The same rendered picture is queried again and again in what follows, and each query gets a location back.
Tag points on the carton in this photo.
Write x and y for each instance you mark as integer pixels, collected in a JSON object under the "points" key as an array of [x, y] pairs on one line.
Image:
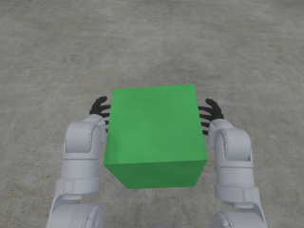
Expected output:
{"points": [[154, 137]]}

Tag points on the right robot hand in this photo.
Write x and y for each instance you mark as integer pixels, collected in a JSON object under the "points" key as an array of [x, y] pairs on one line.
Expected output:
{"points": [[215, 112]]}

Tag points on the robot left upper arm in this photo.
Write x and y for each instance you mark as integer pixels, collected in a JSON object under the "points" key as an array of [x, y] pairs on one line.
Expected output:
{"points": [[76, 215]]}

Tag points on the robot right upper arm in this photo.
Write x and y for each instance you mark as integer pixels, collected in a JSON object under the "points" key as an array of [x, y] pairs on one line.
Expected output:
{"points": [[236, 219]]}

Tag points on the robot right forearm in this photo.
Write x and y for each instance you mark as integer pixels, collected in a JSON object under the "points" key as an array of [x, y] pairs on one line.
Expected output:
{"points": [[234, 161]]}

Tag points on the left robot hand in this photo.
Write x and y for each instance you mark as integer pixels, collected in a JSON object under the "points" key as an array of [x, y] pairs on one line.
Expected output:
{"points": [[97, 108]]}

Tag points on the robot left forearm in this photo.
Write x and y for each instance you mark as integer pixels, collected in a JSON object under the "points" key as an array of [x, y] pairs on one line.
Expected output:
{"points": [[79, 170]]}

